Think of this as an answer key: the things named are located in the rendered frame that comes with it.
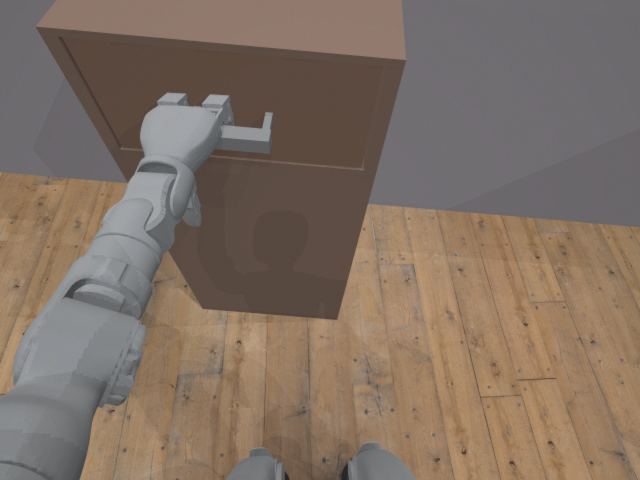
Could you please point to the handle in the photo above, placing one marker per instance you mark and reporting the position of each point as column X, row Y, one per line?
column 247, row 139

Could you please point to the robot left hand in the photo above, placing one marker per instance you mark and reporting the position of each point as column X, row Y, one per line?
column 187, row 134

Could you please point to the drawer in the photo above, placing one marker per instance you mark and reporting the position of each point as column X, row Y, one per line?
column 322, row 110

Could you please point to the cabinet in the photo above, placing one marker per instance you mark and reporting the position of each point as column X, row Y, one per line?
column 276, row 237

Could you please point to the left robot shin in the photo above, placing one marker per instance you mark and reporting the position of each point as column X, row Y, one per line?
column 260, row 451

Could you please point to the left robot forearm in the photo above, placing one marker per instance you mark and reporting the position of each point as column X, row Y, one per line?
column 117, row 270

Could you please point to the left robot upper arm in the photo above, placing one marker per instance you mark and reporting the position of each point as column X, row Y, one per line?
column 84, row 357

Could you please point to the right robot thigh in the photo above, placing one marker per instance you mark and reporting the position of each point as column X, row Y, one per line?
column 378, row 464

